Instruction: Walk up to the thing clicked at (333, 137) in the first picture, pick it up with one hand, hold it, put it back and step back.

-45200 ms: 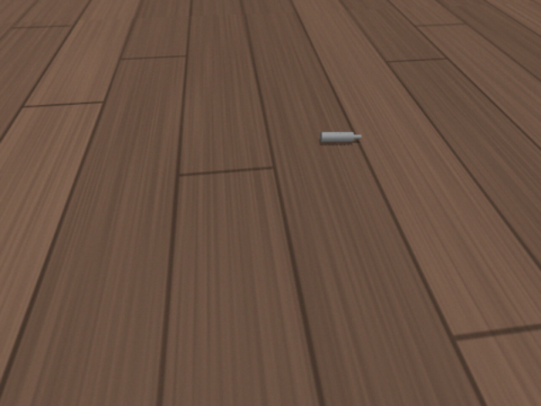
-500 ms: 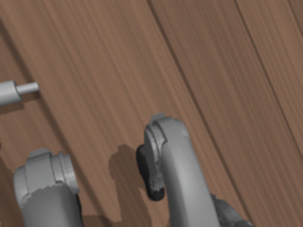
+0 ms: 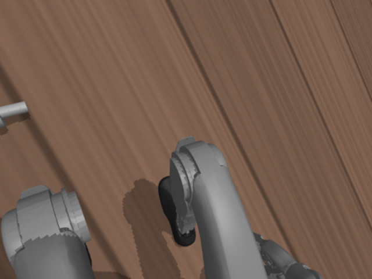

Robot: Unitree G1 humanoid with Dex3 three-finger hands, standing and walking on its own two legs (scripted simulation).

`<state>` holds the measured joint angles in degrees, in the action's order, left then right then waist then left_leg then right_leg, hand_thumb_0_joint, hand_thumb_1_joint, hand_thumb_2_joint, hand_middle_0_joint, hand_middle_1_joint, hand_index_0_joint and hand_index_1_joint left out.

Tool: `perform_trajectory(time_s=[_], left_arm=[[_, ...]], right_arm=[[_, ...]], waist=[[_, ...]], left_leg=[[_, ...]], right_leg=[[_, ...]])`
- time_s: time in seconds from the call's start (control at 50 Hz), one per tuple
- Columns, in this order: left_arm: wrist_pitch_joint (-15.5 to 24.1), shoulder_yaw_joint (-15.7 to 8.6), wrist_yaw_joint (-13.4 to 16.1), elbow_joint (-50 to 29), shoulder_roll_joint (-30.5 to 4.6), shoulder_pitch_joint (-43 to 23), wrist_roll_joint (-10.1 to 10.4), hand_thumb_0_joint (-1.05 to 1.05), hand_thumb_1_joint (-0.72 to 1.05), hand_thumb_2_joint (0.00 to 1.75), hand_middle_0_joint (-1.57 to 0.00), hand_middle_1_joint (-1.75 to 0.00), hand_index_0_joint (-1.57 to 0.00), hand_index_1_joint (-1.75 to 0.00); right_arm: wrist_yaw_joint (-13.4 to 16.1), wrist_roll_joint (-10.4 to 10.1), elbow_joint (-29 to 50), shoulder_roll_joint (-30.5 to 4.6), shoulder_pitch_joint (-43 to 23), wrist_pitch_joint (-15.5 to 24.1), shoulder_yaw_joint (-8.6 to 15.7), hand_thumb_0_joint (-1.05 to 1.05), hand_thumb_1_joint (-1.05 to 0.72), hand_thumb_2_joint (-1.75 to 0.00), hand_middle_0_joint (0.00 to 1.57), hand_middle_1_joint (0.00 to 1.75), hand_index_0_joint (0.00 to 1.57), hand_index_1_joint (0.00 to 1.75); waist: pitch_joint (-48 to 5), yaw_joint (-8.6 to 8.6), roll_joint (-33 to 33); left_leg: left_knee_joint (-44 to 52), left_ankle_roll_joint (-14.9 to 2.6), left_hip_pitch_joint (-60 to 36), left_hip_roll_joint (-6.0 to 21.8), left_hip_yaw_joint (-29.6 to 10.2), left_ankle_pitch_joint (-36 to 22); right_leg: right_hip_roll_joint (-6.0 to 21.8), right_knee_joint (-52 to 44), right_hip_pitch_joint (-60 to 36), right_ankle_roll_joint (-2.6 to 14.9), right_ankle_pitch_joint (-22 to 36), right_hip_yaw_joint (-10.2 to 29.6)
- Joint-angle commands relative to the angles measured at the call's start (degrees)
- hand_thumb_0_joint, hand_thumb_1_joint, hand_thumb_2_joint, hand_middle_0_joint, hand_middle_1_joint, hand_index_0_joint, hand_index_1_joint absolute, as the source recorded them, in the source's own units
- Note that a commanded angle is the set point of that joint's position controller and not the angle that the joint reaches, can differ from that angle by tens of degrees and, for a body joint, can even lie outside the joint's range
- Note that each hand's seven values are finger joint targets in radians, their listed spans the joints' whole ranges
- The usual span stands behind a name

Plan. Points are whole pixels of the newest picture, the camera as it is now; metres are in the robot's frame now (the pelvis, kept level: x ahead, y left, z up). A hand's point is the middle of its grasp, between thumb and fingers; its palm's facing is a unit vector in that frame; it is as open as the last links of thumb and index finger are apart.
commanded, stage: rest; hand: left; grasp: from above
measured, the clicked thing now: out of the picture +0.45 +0.30 -0.27
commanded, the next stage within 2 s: open in 0.04 s
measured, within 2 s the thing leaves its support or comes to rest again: rests again in 0.68 s
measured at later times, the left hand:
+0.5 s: hand out of the picture +0.44 +0.31 -0.23, palm faces -0.43 -0.15 -0.89, open 9.9 cm
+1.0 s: hand out of the picture +0.44 +0.31 -0.23, palm faces -0.45 -0.14 -0.88, open 13.3 cm
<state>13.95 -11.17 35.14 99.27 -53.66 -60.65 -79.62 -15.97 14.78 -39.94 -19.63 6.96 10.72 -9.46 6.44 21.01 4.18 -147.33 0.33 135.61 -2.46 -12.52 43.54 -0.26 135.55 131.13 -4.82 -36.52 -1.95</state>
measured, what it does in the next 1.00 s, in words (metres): stands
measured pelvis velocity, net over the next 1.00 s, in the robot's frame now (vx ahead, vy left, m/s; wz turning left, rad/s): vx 0.00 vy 0.00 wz -0.01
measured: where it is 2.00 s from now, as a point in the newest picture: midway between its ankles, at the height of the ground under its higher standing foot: (135, 251)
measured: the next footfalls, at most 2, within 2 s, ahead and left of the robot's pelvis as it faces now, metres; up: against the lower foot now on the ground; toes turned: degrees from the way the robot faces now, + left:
none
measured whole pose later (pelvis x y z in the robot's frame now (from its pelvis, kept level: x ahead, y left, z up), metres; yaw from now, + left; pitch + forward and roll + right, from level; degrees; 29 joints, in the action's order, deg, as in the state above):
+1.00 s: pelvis +0.00 +0.00 +0.00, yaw -1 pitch +30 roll -14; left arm 15.0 -8.6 35.0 100.0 -55.8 -61.3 -78.0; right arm -16.1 15.4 -39.5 -20.5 6.6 11.4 -12.1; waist 7.5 21.4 4.7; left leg -146.9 1.1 134.6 -2.2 -14.0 43.3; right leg -0.5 134.5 130.4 -4.8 -35.5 -3.2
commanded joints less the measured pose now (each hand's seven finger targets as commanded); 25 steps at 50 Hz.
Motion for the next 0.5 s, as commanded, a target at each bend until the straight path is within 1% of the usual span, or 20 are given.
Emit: perform_trajectory(time_s=[0.0, 0.04, 0.08, 0.1, 0.12, 0.14, 0.16, 0.18, 0.2, 0.22, 0.28, 0.3, 0.32, 0.34, 0.36, 0.38, 0.4, 0.42, 0.46, 0.48], left_arm=[[0.16, -0.96, 3.05, -6.04, -15.16, -15.45, 1.13, 0.00, 0.88, 0.70, -1.16, -0.61, -1.18, -0.58], [0.07, -0.61, 2.60, -4.51, -14.36, -15.40, 0.75, 0.00, 0.85, 0.71, -1.15, -0.61, -1.17, -0.59], [0.38, -0.73, 2.65, -5.42, -15.13, -16.28, 1.16, 0.00, 0.84, 0.71, -1.14, -0.61, -1.16, -0.59], [0.37, 1.55, 2.34, -4.62, -12.66, -17.26, 1.31, 0.00, 0.83, 0.71, -1.14, -0.61, -1.15, -0.59], [0.39, 0.80, 2.73, -4.35, -13.80, -15.91, 1.68, 0.00, 0.81, 0.70, -1.12, -0.60, -1.14, -0.59], [0.30, -0.28, 2.94, -3.35, -15.56, -15.34, 1.00, 0.00, 0.73, 0.78, -1.04, -0.64, -1.06, -0.64], [0.45, -0.14, 2.81, -4.67, -15.77, -15.98, 0.81, 0.00, 0.65, 0.76, -0.96, -0.66, -0.98, -0.64], [0.50, 0.05, 2.92, -4.88, -15.38, -15.82, 1.08, 0.00, 0.57, 0.76, -0.88, -0.68, -0.90, -0.67], [0.50, -0.65, 3.15, -4.34, -16.07, -15.41, 1.03, 0.00, 0.49, 0.73, -0.84, -0.68, -0.86, -0.66], [0.54, 0.02, 3.08, -4.27, -15.35, -15.73, 0.92, 0.00, 0.41, 0.72, -0.79, -0.68, -0.81, -0.66], [0.96, -0.79, 3.44, -4.92, -16.64, -16.87, 0.88, 0.00, 0.22, 0.75, -0.67, -0.70, -0.68, -0.69], [1.03, 1.20, 3.10, -4.90, -14.29, -17.93, 0.80, 0.00, 0.17, 0.75, -0.63, -0.71, -0.64, -0.71], [1.09, -0.62, 3.35, -4.21, -16.59, -17.09, 0.67, 0.00, 0.12, 0.76, -0.59, -0.73, -0.60, -0.72], [1.22, -0.36, 3.48, -5.09, -16.79, -17.47, 0.28, 0.00, 0.08, 0.74, -0.55, -0.74, -0.57, -0.72], [1.46, 1.22, 3.29, -6.30, -14.62, -18.85, 0.78, 0.00, 0.04, 0.74, -0.52, -0.75, -0.53, -0.73], [1.28, -1.04, 3.97, -4.67, -17.45, -16.57, 0.70, 0.00, 0.02, 0.73, -0.48, -0.78, -0.50, -0.76], [1.16, 0.45, 3.92, -4.40, -15.41, -16.35, 0.43, 0.00, 0.00, 0.74, -0.45, -0.80, -0.48, -0.77], [1.36, 0.45, 3.91, -4.18, -15.75, -17.10, 0.53, 0.00, -0.05, 0.76, -0.42, -0.80, -0.45, -0.78], [0.90, 1.37, 3.34, -1.22, -13.81, -15.66, 0.11, 0.00, -0.10, 0.78, -0.38, -0.84, -0.41, -0.82], [0.77, 1.29, 3.25, -1.50, -13.91, -15.79, 0.77, 0.00, -0.13, 0.79, -0.36, -0.85, -0.38, -0.83]], right_arm=[[0.52, -0.49, -1.07, -18.91, 12.38, -0.06, 5.59, 0.00, -0.90, -0.90, 0.20, 0.30, 0.20, 0.30], [0.36, -0.26, -1.14, -18.71, 12.80, -0.04, 5.24, 0.00, -0.90, -0.90, 0.20, 0.30, 0.20, 0.30], [0.55, -0.29, -1.12, -18.49, 11.82, -0.02, 4.95, 0.00, -0.90, -0.90, 0.20, 0.30, 0.20, 0.30], [0.46, -0.26, -0.14, -18.35, 10.85, 0.41, 4.39, 0.00, -0.90, -0.90, 0.20, 0.30, 0.20, 0.30], [0.57, -0.25, -0.57, -18.65, 10.79, 0.33, 4.36, 0.00, -0.90, -0.90, 0.20, 0.30, 0.20, 0.30], [0.55, -0.10, -1.27, -19.05, 11.88, 0.39, 4.43, 0.00, -0.89, -0.90, 0.20, 0.30, 0.20, 0.30], [0.52, -0.23, -1.11, -19.02, 12.16, 0.44, 4.38, 0.00, -0.89, -0.90, 0.20, 0.30, 0.20, 0.30], [0.58, -0.27, -0.54, -18.92, 11.67, 0.38, 4.32, 0.00, -0.89, -0.90, 0.20, 0.30, 0.20, 0.30], [0.56, -0.16, -0.97, -19.04, 11.72, 0.32, 4.41, 0.00, -0.89, -0.90, 0.20, 0.30, 0.20, 0.30], [0.51, -0.23, -0.68, -18.89, 11.36, 0.40, 4.30, 0.00, -0.89, -0.90, 0.20, 0.30, 0.20, 0.30], [0.50, 0.05, -0.40, -19.10, 11.05, 0.19, 3.93, 0.00, -0.89, -0.90, 0.20, 0.30, 0.20, 0.30], [0.37, -0.03, 0.12, -18.92, 10.39, 0.44, 3.63, 0.00, -0.89, -0.90, 0.20, 0.30, 0.20, 0.30], [0.39, 0.06, -0.87, -19.20, 10.85, 0.42, 3.83, 0.00, -0.89, -0.90, 0.20, 0.30, 0.20, 0.30], [0.43, 0.25, -0.69, -19.25, 10.91, 0.53, 3.81, 0.00, -0.89, -0.90, 0.20, 0.30, 0.20, 0.30], [0.26, 0.25, 0.67, -19.17, 10.07, 0.75, 3.46, 0.00, -0.89, -0.90, 0.20, 0.30, 0.20, 0.30], [0.41, 0.32, -1.11, -19.36, 10.54, 0.50, 3.70, 0.00, -0.89, -0.90, 0.20, 0.30, 0.20, 0.30], [0.35, 0.48, 0.03, -19.25, 9.93, 0.61, 3.73, 0.00, -0.89, -0.90, 0.20, 0.30, 0.20, 0.30], [0.31, 0.47, -0.69, -19.29, 10.26, 0.64, 3.62, 0.00, -0.89, -0.90, 0.20, 0.30, 0.20, 0.30], [-0.13, 0.92, -0.66, -19.22, 10.77, 0.96, 3.67, 0.00, -0.89, -0.90, 0.20, 0.30, 0.20, 0.30], [-0.05, 0.68, -0.82, -19.33, 10.48, 1.04, 3.76, 0.00, -0.89, -0.90, 0.20, 0.30, 0.20, 0.30]], waist=[[-39.79, 1.97, -30.29], [-37.92, 3.18, -27.26], [-38.30, 2.81, -27.87], [-37.10, 3.42, -27.09], [-37.44, 2.84, -27.05], [-36.59, 3.29, -26.50], [-36.84, 3.19, -27.38], [-38.28, 2.33, -27.85], [-38.15, 2.51, -28.32], [-37.45, 2.83, -28.25], [-37.35, 3.10, -28.36], [-36.50, 3.71, -28.40], [-36.49, 3.51, -28.10], [-36.72, 3.53, -28.98], [-37.27, 3.57, -29.09], [-37.83, 2.77, -29.81], [-37.49, 2.87, -29.54], [-37.04, 3.57, -29.30], [-33.98, 4.58, -27.72], [-34.61, 3.74, -27.00]], left_leg=[[18.45, 0.16, -33.09, 1.81, 5.39, -17.63], [17.29, -0.31, -31.16, 1.71, 5.97, -16.43], [16.83, -0.56, -30.16, 1.59, 6.45, -15.49], [16.53, -0.56, -29.83, 1.61, 6.44, -14.97], [17.15, -0.74, -29.12, 1.54, 6.23, -14.81], [16.95, -0.59, -29.46, 1.70, 6.04, -14.87], [16.98, -0.48, -29.82, 1.70, 6.12, -15.28], [17.82, -0.26, -30.66, 1.66, 5.65, -15.65], [18.00, -0.10, -31.31, 1.82, 5.33, -15.89], [17.77, -0.14, -30.89, 1.91, 5.23, -15.38], [17.74, -0.16, -30.01, 1.95, 5.02, -15.62], [17.49, -0.14, -30.08, 1.82, 5.19, -14.97], [17.43, -0.14, -30.08, 2.05, 4.92, -15.12], [17.00, -0.22, -30.04, 1.86, 5.48, -14.55], [17.70, 0.13, -30.78, 1.84, 4.95, -15.28], [18.13, 0.11, -31.57, 1.99, 4.68, -15.08], [17.77, 0.24, -31.50, 1.86, 5.07, -15.50], [17.73, 0.16, -30.72, 1.96, 4.77, -14.86], [16.95, -0.17, -28.72, 1.83, 5.41, -13.59], [17.49, -0.18, -28.44, 1.83, 5.09, -13.20]], right_leg=[[-1.36, -7.07, -18.77, 5.18, 15.03, -11.70], [-1.71, -7.62, -18.94, 5.13, 14.68, -11.53], [-2.02, -8.31, -19.85, 5.24, 14.12, -11.14], [-1.90, -8.44, -19.41, 5.15, 13.99, -11.11], [-2.05, -9.04, -20.30, 5.19, 13.70, -11.26], [-1.96, -8.47, -19.65, 5.17, 13.89, -11.44], [-2.04, -8.25, -19.74, 5.16, 13.91, -11.44], [-2.01, -8.22, -19.68, 5.31, 13.94, -11.58], [-1.92, -7.68, -19.26, 5.30, 14.10, -11.81], [-1.99, -7.60, -18.91, 5.31, 13.93, -11.79], [-1.95, -7.41, -19.12, 5.30, 14.28, -11.81], [-1.86, -7.38, -18.50, 5.28, 13.93, -11.67], [-1.96, -7.42, -18.62, 5.22, 14.08, -11.88], [-2.13, -7.64, -18.96, 5.25, 13.61, -11.61], [-1.75, -7.53, -18.61, 5.20, 14.09, -11.81], [-1.97, -7.41, -19.19, 5.28, 13.86, -11.99], [-1.98, -7.41, -18.64, 5.22, 14.32, -11.81], [-1.95, -7.35, -18.47, 5.23, 13.92, -12.02], [-2.08, -7.91, -18.14, 5.04, 13.25, -11.96], [-2.10, -8.29, -18.48, 5.19, 12.85, -11.81]])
